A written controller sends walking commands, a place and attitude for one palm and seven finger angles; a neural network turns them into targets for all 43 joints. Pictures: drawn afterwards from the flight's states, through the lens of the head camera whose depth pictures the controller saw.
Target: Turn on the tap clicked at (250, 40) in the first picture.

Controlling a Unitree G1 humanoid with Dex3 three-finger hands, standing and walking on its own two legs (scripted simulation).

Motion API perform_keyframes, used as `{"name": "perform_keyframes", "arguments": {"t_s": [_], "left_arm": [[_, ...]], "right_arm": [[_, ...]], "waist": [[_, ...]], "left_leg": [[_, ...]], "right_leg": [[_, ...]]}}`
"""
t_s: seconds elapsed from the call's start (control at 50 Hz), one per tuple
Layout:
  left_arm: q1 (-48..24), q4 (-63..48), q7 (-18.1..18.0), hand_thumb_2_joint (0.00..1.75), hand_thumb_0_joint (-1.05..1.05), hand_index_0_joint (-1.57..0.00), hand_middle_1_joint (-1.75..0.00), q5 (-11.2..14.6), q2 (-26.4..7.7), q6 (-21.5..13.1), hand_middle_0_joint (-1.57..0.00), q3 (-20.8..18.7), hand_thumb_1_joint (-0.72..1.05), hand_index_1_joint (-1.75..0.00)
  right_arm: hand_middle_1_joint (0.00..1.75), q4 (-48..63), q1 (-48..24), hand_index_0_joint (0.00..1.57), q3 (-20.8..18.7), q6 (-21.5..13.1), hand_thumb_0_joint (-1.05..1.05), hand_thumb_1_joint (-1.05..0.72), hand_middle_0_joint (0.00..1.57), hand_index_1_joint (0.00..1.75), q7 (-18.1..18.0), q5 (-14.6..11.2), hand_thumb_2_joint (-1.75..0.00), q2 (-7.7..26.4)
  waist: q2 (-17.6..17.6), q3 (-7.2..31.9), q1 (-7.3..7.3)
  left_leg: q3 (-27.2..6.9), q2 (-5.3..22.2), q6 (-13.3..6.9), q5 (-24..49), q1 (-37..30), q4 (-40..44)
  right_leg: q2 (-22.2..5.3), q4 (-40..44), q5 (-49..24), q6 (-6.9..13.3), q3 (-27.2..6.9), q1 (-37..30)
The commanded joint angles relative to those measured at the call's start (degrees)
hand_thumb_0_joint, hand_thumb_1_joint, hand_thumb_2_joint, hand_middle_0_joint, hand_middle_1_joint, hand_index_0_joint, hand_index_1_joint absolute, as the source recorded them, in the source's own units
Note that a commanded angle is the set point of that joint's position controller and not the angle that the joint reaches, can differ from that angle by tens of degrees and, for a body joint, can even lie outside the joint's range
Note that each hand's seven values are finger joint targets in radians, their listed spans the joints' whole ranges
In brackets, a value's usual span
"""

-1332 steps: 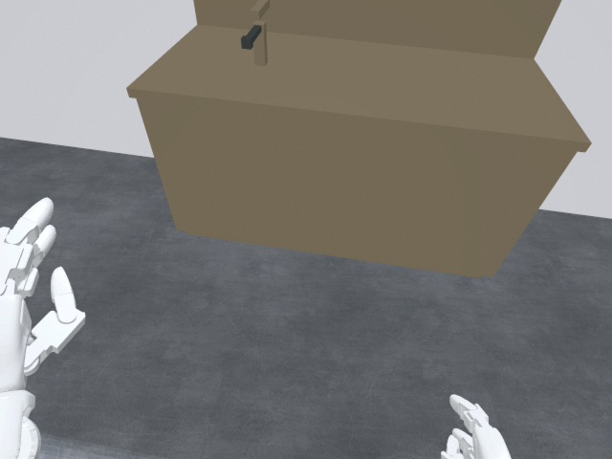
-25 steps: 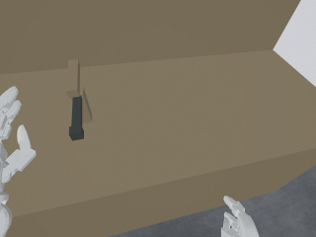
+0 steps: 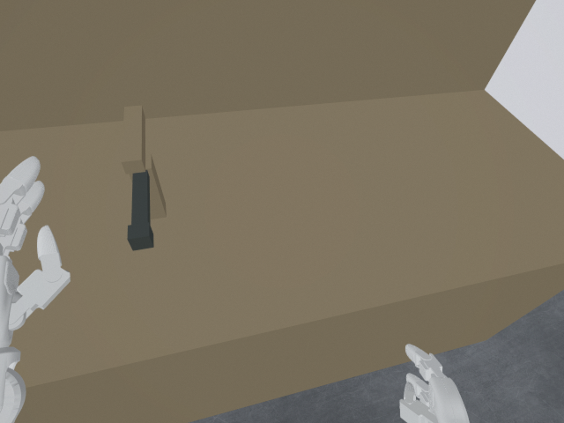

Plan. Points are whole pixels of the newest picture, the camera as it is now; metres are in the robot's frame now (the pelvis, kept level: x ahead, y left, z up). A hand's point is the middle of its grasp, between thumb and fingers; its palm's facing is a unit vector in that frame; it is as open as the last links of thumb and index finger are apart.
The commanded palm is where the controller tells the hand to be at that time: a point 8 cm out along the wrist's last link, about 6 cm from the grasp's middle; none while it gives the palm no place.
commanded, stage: look again from close up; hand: left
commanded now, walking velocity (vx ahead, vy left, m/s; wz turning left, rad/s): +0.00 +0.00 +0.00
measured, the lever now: (140, 236) +0.33 +0.24 +0.07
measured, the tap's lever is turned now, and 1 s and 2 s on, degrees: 0 0 0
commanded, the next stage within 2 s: turn the palm inward beside the body in 0.36 s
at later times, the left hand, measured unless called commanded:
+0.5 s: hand (67, 260) +0.23 +0.25 +0.17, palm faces +0.37 -0.81 -0.45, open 7.4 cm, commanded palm +0.16 +0.28 +0.17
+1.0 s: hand (80, 302) +0.19 +0.23 +0.15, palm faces +0.51 -0.80 -0.32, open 7.4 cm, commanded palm +0.14 +0.26 +0.16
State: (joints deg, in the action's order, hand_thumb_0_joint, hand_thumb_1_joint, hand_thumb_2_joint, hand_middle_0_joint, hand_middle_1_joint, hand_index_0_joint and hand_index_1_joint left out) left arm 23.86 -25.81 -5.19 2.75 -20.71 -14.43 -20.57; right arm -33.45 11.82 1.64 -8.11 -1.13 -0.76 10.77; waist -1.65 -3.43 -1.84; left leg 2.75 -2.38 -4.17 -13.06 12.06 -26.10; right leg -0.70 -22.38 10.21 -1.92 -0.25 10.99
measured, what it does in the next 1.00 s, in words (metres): shifts its weight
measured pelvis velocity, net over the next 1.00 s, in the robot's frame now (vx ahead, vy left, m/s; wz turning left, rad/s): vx -0.01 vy -0.07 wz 0.09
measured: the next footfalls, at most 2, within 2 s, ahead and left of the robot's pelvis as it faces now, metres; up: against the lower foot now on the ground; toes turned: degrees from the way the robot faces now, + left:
none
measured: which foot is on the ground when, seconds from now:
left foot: down 0.00-1.00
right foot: down 0.00-1.00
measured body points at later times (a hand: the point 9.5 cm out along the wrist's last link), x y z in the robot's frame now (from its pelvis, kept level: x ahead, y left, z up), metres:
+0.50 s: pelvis +0.00 -0.01 +0.00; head +0.03 +0.02 +0.45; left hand +0.20 +0.29 +0.19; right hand +0.18 -0.23 -0.07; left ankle +0.01 +0.06 -0.74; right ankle +0.02 -0.14 -0.74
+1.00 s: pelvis -0.01 -0.07 -0.02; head -0.01 -0.08 +0.43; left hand +0.16 +0.27 +0.17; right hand +0.22 -0.26 -0.10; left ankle +0.01 +0.06 -0.74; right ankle +0.02 -0.14 -0.74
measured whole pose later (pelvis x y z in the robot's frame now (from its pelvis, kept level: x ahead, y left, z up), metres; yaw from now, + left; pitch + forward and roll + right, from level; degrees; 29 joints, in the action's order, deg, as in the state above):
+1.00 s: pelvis -0.01 -0.07 -0.02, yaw +5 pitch +0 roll +0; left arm 14.0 -16.9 -1.2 8.2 -22.1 -0.4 -22.3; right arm -37.2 8.3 3.5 -7.1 -4.2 -1.1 13.9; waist 2.2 1.3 -5.0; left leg -3.6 -0.6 0.6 -18.5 22.2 -40.3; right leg 1.6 -39.3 19.6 3.6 5.8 20.5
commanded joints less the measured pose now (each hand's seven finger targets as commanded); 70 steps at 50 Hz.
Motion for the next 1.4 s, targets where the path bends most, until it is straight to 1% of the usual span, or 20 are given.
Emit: {"name": "perform_keyframes", "arguments": {"t_s": [0.0, 0.42, 0.44, 0.46, 0.48, 0.52, 0.54, 0.62, 0.64, 0.7, 0.74, 0.78, 0.88, 0.94, 0.98, 1.04, 1.08, 1.2, 1.24, 1.38], "left_arm": [[-5.7, -11.9, -0.9, 0.90, 0.00, -0.20, -0.30, 0.1, -8.4, -3.1, -0.20, -4.6, 0.90, -0.30], [-2.4, -13.1, -1.1, 0.90, 0.00, -0.20, -0.30, 0.2, -9.2, -2.2, -0.20, -5.7, 0.90, -0.30], [-57.0, -34.8, -2.2, 0.90, 0.00, -0.20, -0.30, -3.2, -52.3, -9.5, -0.20, -20.8, 0.90, -0.30], [-39.2, -1.5, -0.1, 0.90, 0.00, -0.20, -0.30, -5.8, -27.4, 1.9, -0.20, -17.8, 0.90, -0.30], [-26.1, 5.9, 1.8, 0.90, 0.00, -0.20, -0.30, 1.9, -16.4, 6.8, -0.20, -7.7, 0.90, -0.30], [-18.6, -0.4, 7.0, 0.90, 0.00, -0.20, -0.30, 7.4, -13.4, 13.0, -0.20, -8.9, 0.90, -0.30], [-12.0, 3.0, 8.9, 0.90, 0.00, -0.20, -0.30, 8.6, -5.6, 17.2, -0.20, -3.3, 0.90, -0.30], [-7.9, -8.3, 9.4, 0.90, 0.00, -0.20, -0.30, 3.7, -10.5, 18.6, -0.20, -3.2, 0.90, -0.30], [-7.8, -10.4, 8.1, 0.90, 0.00, -0.20, -0.30, 4.3, -13.9, 16.9, -0.20, -8.0, 0.90, -0.30], [-12.6, -12.9, 4.2, 0.90, 0.00, -0.20, -0.30, 5.8, -13.8, 7.3, -0.20, -10.8, 0.90, -0.30], [-15.7, -15.4, 0.7, 0.90, 0.00, -0.20, -0.30, 5.6, -19.3, 3.4, -0.20, -15.4, 0.90, -0.30], [-14.7, -9.8, -1.2, 0.90, 0.00, -0.20, -0.30, 4.5, -13.7, 2.8, -0.20, -10.9, 0.90, -0.30], [-19.3, -3.3, 2.6, 0.90, 0.00, -0.20, -0.30, 4.9, -12.0, 9.0, -0.20, -4.1, 0.90, -0.30], [-20.1, -1.7, 5.0, 0.90, 0.00, -0.20, -0.30, 5.9, -15.6, 12.2, -0.20, -5.8, 0.90, -0.30], [-20.1, -4.3, 5.6, 0.90, 0.00, -0.20, -0.30, 6.9, -14.4, 11.8, -0.20, -5.2, 0.90, -0.30], [-13.9, -3.5, 4.7, 0.90, 0.00, -0.20, -0.30, 8.5, -17.9, 10.3, -0.20, -11.5, 0.90, -0.30], [-10.2, -4.1, 4.5, 0.90, 0.00, -0.20, -0.30, 10.0, -16.0, 9.1, -0.20, -12.1, 0.90, -0.30], [-1.8, -5.4, 5.2, 0.90, 0.00, -0.20, -0.30, 12.6, -12.9, 9.2, -0.20, -13.0, 0.90, -0.30], [-2.1, -4.7, 5.5, 0.90, 0.00, -0.20, -0.30, 12.7, -12.3, 9.0, -0.20, -12.5, 0.90, -0.30], [-4.8, -10.5, 4.2, 0.90, 0.00, -0.20, -0.30, 11.0, -9.7, 5.7, -0.20, -5.9, 0.90, -0.30]], "right_arm": [[0.30, 9.1, -4.9, 0.20, -3.6, -3.4, 0.00, -0.90, 0.20, 0.30, -1.0, -0.3, -0.90, 7.8], [0.30, 9.0, -5.1, 0.20, -3.9, -2.7, 0.00, -0.90, 0.20, 0.30, -1.3, -0.2, -0.90, 8.0], [0.30, 15.1, 3.6, 0.20, 5.9, -1.0, 0.00, -0.90, 0.20, 0.30, -5.5, -3.7, -0.90, 11.7], [0.30, 7.2, -6.5, 0.20, -3.9, -1.3, 0.00, -0.90, 0.20, 0.30, -4.7, 3.6, -0.90, 8.8], [0.30, 8.5, -4.4, 0.20, -3.8, -1.9, 0.00, -0.90, 0.20, 0.30, -1.4, 1.9, -0.90, 11.4], [0.30, 7.1, -5.6, 0.20, -4.3, -2.2, 0.00, -0.90, 0.20, 0.30, -1.1, 0.7, -0.90, 12.8], [0.30, 7.7, -9.2, 0.20, -2.6, -2.0, 0.00, -0.90, 0.20, 0.30, 0.0, -1.2, -0.90, 11.4], [0.30, 9.1, -10.4, 0.20, -2.7, -0.7, 0.00, -0.90, 0.20, 0.30, 1.5, -0.3, -0.90, 11.9], [0.30, 9.3, -12.0, 0.20, -2.6, -0.3, 0.00, -0.90, 0.20, 0.30, 1.4, -1.0, -0.90, 12.0], [0.30, 8.6, -12.0, 0.20, -2.7, -1.2, 0.00, -0.90, 0.20, 0.30, -0.1, 0.8, -0.90, 10.5], [0.30, 7.5, -11.8, 0.20, -2.7, -1.6, 0.00, -0.90, 0.20, 0.30, -0.7, 0.6, -0.90, 10.2], [0.30, 6.5, -10.3, 0.20, -2.3, -2.2, 0.00, -0.90, 0.20, 0.30, -1.0, 0.9, -0.90, 9.0], [0.30, 5.9, -10.7, 0.20, -1.5, -2.4, 0.00, -0.90, 0.20, 0.30, -3.3, -0.3, -0.90, 10.2], [0.30, 6.0, -11.8, 0.20, -1.2, -2.9, 0.00, -0.90, 0.20, 0.30, -4.9, -1.2, -0.90, 10.2], [0.30, 6.3, -11.3, 0.20, -1.5, -3.6, 0.00, -0.90, 0.20, 0.30, -5.0, -1.0, -0.90, 9.5], [0.30, 5.1, -11.0, 0.20, -2.0, -4.6, 0.00, -0.90, 0.20, 0.30, -4.7, -1.1, -0.90, 9.3], [0.30, 5.3, -9.1, 0.20, -2.5, -4.8, 0.00, -0.90, 0.20, 0.30, -4.1, -1.1, -0.90, 9.2], [0.30, 5.3, -6.2, 0.20, -3.3, -5.7, 0.00, -0.90, 0.20, 0.30, -3.1, -1.8, -0.90, 9.8], [0.30, 5.0, -6.7, 0.20, -3.3, -6.2, 0.00, -0.90, 0.20, 0.30, -3.6, -2.3, -0.90, 9.9], [0.30, 5.0, -5.6, 0.20, -3.3, -10.1, 0.00, -0.90, 0.20, 0.30, -4.4, -2.0, -0.90, 9.9]], "waist": [[4.8, 7.6, 0.63], [4.5, 9.3, 0.61], [19.6, 7.9, 5.63], [14.6, 17.1, -3.72], [10.4, 14.8, -1.69], [9.9, 19.4, -3.97], [7.3, 16.2, -3.75], [2.4, 10.4, -2.72], [2.2, 11.2, -2.91], [0.6, 12.6, -2.04], [7.5, 14.8, -2.78], [9.9, 13.1, -1.81], [7.0, 9.5, 0.12], [4.2, 8.8, -0.74], [3.2, 10.0, -1.40], [1.3, 10.2, -3.06], [-1.5, 12.6, -3.23], [0.7, 17.3, -3.11], [-1.7, 14.1, -2.58], [5.4, 13.1, -2.28]], "left_leg": [[-6.5, 7.2, 3.8, 1.3, 2.5, 8.1], [-6.5, 6.8, 3.9, 6.7, 0.4, 6.7], [-10.3, 7.4, 1.3, -13.2, 17.0, 6.6], [-7.2, 3.6, 6.5, 4.6, -0.4, 3.7], [-7.8, 3.7, 9.3, 21.4, -4.8, 2.7], [-6.0, 4.3, 8.8, 30.9, -13.1, 0.1], [-5.9, 4.5, 8.7, 28.2, -11.7, 0.4], [-6.1, 3.8, 6.1, 15.4, -2.6, -0.1], [-5.6, 3.4, 5.4, 8.8, -1.8, -0.2], [-6.4, 2.7, 5.2, 3.6, 1.0, -2.6], [-5.4, 2.3, 4.6, -1.1, 1.4, -3.8], [-5.6, 2.0, 4.5, -3.2, 3.6, -4.9], [-5.1, 1.3, 2.6, -10.4, 7.1, -6.2], [-4.4, 1.2, 2.1, -8.3, 8.2, -8.0], [-4.9, 1.9, 2.4, -6.4, 8.4, -9.1], [-5.5, 3.0, 3.2, -3.8, 10.3, -11.3], [-6.0, 3.5, 3.4, -0.3, 11.9, -12.3], [-4.5, 3.0, 3.4, 8.1, 11.3, -13.5], [-4.3, 2.7, 3.0, 7.5, 11.7, -13.4], [-4.7, 2.3, 2.0, 5.4, 8.2, -11.4]], "right_leg": [[-2.1, 1.0, -5.6, 2.4, -1.9, -5.5], [-2.6, 1.7, -9.9, 2.7, -2.2, -6.5], [1.4, -9.7, 7.1, -1.3, -1.1, -9.1], [1.1, -9.0, 1.1, 5.0, 2.2, -2.2], [2.0, -7.2, -4.1, 5.5, 6.2, 2.6], [1.9, -6.6, -8.2, 4.4, 5.0, 3.3], [2.6, -7.5, -5.7, 4.2, 5.5, 5.3], [2.5, -8.5, -5.5, 3.6, 6.8, 7.0], [3.2, -8.9, -2.8, 3.6, 6.0, 7.4], [3.4, -10.5, 2.0, 3.2, 6.0, 10.1], [3.1, -11.0, 5.3, 3.3, 4.4, 11.0], [2.3, -11.2, 6.7, 3.5, 4.5, 12.2], [0.5, -7.6, 12.9, 2.8, 2.2, 13.0], [-0.7, -4.0, 16.8, 2.4, -1.4, 10.9], [-2.0, -2.9, 17.8, 2.2, -3.1, 9.4], [-4.1, -2.3, 14.7, 1.3, -6.7, 6.7], [-5.2, -4.8, 4.6, 0.5, -7.1, 3.7], [-5.6, -11.0, -23.8, -0.7, -4.6, -0.7], [-4.8, -10.5, -23.0, -0.8, -3.9, 1.4], [-2.3, -8.8, -4.5, 1.7, -0.4, 7.3]]}}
